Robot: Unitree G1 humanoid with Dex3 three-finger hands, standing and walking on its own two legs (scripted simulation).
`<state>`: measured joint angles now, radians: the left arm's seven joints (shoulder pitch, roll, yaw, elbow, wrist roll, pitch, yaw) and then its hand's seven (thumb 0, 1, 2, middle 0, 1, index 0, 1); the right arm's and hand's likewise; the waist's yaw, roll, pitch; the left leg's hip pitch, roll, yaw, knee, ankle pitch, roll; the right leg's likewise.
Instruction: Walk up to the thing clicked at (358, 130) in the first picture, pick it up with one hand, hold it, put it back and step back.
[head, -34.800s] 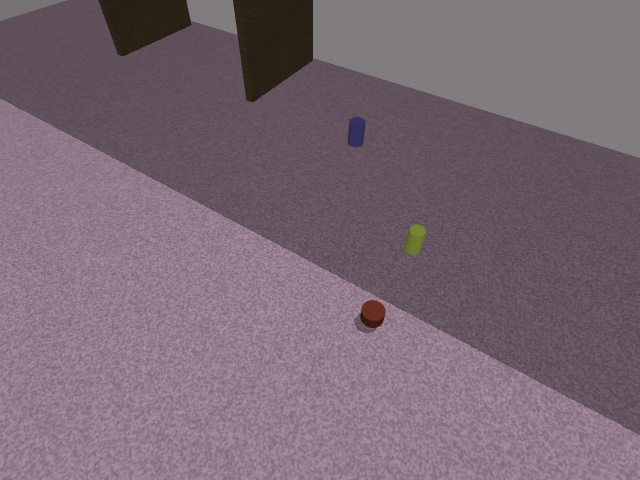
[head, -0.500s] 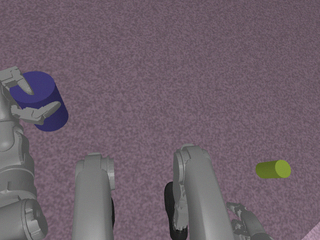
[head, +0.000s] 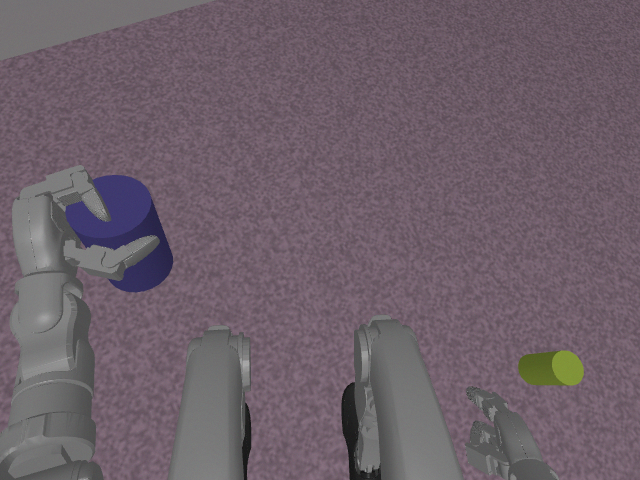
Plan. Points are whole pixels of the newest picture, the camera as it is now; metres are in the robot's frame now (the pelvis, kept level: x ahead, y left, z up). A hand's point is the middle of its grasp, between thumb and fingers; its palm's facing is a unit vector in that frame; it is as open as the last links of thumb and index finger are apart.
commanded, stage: lift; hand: left
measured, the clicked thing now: (126, 237) +0.41 +0.22 -0.06
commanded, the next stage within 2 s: hold in 1.58 s
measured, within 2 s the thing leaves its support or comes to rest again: neither
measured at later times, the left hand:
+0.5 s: hand (16, 127) +0.40 +0.21 +0.18, palm faces +0.23 -0.97 -0.05, open 7.4 cm
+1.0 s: hand out of the picture +0.40 +0.19 +0.26, palm faces +0.21 -0.98 -0.04, open 7.2 cm
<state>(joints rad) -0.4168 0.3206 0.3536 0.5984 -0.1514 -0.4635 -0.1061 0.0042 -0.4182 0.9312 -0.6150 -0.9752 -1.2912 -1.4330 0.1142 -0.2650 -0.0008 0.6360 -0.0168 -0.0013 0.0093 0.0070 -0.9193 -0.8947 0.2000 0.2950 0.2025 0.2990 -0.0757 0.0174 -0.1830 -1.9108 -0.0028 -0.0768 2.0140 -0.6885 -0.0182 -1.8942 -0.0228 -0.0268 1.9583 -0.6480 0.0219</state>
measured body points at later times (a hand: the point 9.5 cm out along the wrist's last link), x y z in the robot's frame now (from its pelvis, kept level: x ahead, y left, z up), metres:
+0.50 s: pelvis +0.04 +0.00 +0.16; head +0.15 +0.03 +0.59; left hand +0.38 +0.26 +0.18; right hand +0.19 -0.24 +0.05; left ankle +0.07 +0.12 -0.42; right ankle +0.09 -0.13 -0.42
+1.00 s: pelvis +0.06 +0.00 +0.23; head +0.14 +0.02 +0.68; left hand +0.39 +0.24 +0.27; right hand +0.20 -0.23 +0.12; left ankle +0.07 +0.12 -0.42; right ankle +0.09 -0.13 -0.42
